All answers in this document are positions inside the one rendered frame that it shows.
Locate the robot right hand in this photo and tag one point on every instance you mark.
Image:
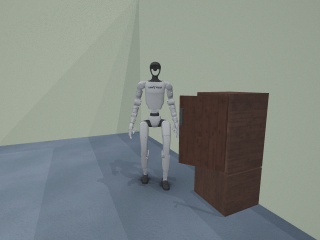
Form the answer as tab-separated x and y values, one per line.
131	127

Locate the right robot forearm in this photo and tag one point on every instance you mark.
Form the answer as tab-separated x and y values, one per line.
134	113

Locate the left robot forearm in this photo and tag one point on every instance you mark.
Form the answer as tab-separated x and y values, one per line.
173	112

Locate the robot left hand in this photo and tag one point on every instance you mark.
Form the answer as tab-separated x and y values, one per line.
176	125

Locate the cupboard door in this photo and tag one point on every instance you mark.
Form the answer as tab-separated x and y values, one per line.
202	137

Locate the right robot upper arm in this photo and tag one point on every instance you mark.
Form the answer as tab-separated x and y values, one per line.
139	91

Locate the right robot foot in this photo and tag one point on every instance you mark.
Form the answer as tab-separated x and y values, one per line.
145	179

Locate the left robot upper arm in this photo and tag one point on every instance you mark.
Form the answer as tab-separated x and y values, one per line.
169	92

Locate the handle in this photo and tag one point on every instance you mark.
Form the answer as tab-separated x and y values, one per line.
182	116

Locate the left robot thigh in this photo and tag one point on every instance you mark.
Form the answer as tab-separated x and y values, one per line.
166	137

